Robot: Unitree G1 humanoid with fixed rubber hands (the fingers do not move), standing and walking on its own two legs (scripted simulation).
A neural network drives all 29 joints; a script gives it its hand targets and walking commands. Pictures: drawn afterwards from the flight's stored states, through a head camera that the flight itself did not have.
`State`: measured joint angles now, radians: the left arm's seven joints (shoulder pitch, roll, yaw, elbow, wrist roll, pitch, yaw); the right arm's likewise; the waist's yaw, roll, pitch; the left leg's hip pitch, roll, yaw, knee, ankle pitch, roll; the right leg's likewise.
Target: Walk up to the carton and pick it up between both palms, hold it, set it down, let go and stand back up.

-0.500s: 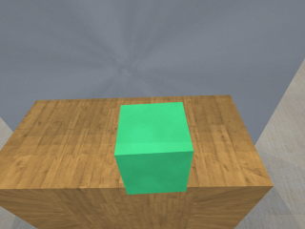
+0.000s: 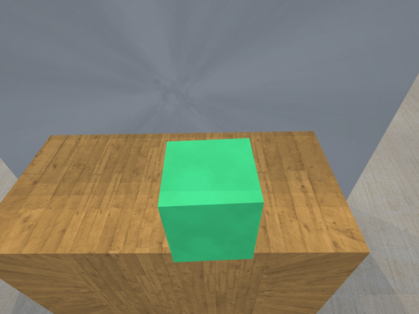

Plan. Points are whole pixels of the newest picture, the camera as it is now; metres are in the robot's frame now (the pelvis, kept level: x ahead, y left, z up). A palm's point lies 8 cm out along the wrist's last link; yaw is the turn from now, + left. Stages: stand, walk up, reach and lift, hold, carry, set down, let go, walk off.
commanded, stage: stand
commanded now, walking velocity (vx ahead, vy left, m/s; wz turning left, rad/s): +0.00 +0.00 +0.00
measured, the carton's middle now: (210, 201) +0.43 +0.04 -0.06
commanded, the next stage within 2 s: none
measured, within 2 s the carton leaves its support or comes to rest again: neither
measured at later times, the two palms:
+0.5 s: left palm out of the picture -0.05 +0.19 -0.15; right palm out of the picture -0.05 -0.19 -0.15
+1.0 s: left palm out of the picture -0.06 +0.19 -0.15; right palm out of the picture -0.05 -0.19 -0.15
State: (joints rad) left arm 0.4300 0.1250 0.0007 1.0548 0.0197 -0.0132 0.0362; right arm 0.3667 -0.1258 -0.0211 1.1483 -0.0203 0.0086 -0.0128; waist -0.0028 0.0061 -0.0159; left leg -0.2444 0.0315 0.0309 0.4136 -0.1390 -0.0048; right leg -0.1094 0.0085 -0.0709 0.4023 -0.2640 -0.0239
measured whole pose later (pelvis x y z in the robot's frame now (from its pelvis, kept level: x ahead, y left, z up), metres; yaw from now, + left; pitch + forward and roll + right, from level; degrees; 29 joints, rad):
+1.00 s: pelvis +0.00 +0.00 +0.00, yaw +0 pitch -2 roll +0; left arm 0.40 0.09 -0.02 1.15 0.01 -0.03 0.04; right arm 0.34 -0.08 0.01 1.20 -0.01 0.00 -0.03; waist 0.00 0.00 0.01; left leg -0.24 0.02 0.03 0.43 -0.15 0.00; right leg -0.11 0.00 -0.07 0.42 -0.28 -0.02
